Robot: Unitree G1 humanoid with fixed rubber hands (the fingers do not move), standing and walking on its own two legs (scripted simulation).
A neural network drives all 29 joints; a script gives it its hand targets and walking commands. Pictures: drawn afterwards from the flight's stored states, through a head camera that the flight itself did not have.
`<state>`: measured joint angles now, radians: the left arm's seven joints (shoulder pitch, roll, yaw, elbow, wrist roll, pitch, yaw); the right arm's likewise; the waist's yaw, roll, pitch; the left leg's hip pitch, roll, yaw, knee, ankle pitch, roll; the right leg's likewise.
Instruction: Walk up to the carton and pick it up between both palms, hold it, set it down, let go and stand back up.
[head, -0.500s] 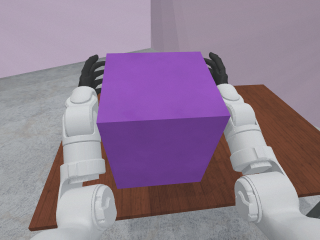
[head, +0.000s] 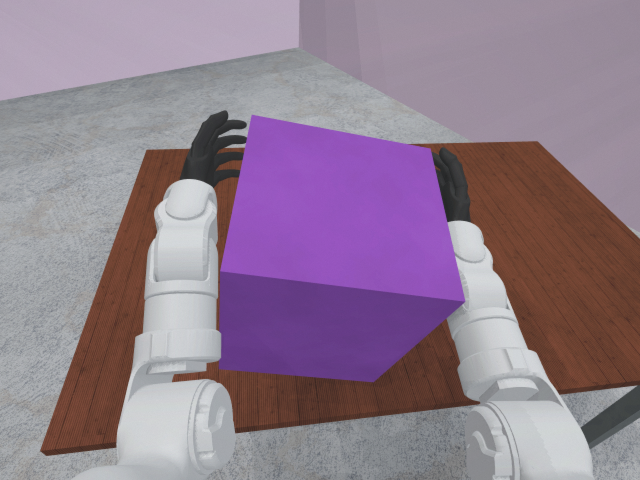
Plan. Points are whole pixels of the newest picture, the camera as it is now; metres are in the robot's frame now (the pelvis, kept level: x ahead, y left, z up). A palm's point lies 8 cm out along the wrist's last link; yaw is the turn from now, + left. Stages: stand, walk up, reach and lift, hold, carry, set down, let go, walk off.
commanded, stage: set down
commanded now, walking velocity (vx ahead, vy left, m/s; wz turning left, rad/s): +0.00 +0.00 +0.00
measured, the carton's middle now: (319, 264) +0.34 +0.00 +0.12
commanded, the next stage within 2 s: none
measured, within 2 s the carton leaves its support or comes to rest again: neither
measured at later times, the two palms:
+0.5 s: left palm (196, 204) +0.39 +0.14 +0.18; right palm (440, 228) +0.36 -0.16 +0.16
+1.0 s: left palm (206, 207) +0.42 +0.14 +0.15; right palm (435, 234) +0.38 -0.16 +0.13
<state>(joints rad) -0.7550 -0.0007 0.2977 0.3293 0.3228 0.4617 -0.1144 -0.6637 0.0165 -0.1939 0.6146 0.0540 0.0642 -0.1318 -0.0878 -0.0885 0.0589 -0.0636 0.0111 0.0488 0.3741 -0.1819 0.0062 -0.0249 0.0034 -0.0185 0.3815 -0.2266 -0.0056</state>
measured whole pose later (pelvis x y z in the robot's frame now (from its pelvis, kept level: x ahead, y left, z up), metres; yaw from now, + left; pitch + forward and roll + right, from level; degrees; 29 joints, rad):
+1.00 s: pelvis +0.01 +0.00 +0.00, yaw +0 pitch -6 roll +0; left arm -0.73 0.01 0.36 0.55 0.32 0.26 -0.13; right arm -0.64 0.05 -0.21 0.73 -0.08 -0.03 -0.15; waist -0.09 -0.10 0.08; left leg -0.07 0.01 0.05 0.37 -0.20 0.01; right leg -0.02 0.00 -0.02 0.37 -0.23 0.00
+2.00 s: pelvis +0.03 +0.01 +0.00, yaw +0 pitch -4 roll +0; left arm -0.73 0.03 0.38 0.75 0.32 0.11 -0.14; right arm -0.62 0.12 -0.35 0.80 -0.21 -0.12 -0.14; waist -0.10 -0.09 0.08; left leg -0.09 0.01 0.05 0.37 -0.22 0.01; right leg -0.04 0.00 -0.02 0.35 -0.24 0.00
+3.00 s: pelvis +0.03 +0.01 +0.00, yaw +0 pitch +0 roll +0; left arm -0.73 0.02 0.43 0.87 0.36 -0.05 -0.14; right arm -0.60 0.14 -0.44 0.89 -0.30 -0.26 -0.14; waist -0.10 -0.08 0.05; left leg -0.17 0.01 0.05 0.37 -0.21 0.01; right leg -0.11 0.00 -0.02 0.35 -0.24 0.00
